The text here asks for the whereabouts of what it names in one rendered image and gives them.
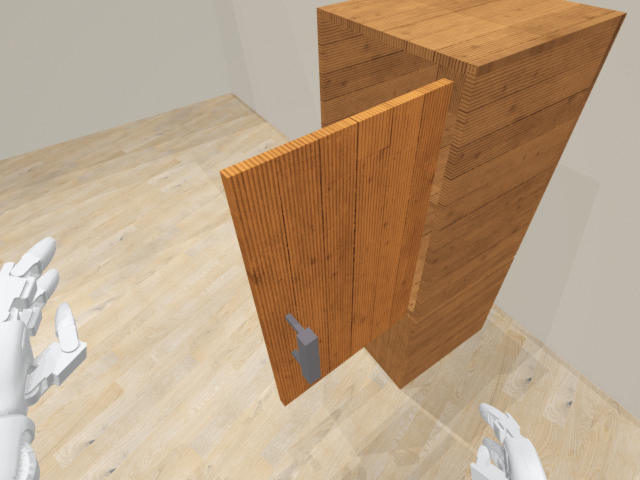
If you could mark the robot left hand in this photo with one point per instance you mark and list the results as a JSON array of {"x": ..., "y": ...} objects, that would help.
[{"x": 22, "y": 296}]

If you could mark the robot left forearm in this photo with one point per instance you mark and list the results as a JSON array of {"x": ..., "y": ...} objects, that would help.
[{"x": 17, "y": 458}]

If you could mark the handle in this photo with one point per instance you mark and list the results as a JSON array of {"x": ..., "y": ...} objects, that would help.
[{"x": 308, "y": 355}]

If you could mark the robot right hand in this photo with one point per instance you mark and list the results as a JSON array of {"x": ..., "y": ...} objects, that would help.
[{"x": 516, "y": 460}]

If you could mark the cupboard door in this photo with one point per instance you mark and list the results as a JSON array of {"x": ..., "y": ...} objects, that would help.
[{"x": 330, "y": 226}]

